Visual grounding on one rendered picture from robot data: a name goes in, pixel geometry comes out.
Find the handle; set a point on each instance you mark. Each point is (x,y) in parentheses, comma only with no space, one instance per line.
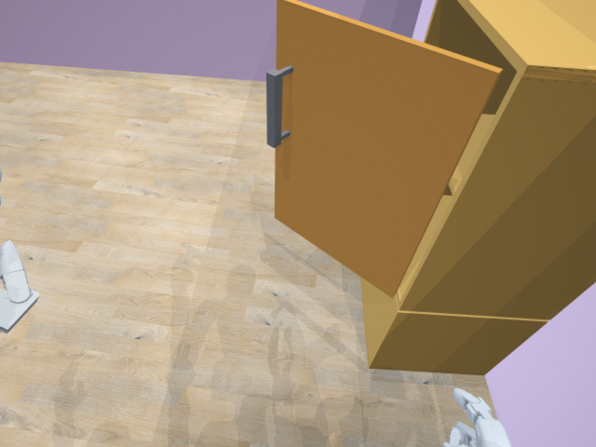
(274,80)

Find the right robot hand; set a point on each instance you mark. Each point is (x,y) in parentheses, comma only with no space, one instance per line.
(488,431)

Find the left robot hand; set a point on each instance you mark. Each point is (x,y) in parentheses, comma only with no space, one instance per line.
(19,298)

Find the cupboard door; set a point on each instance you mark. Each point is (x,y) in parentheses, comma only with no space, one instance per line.
(378,122)

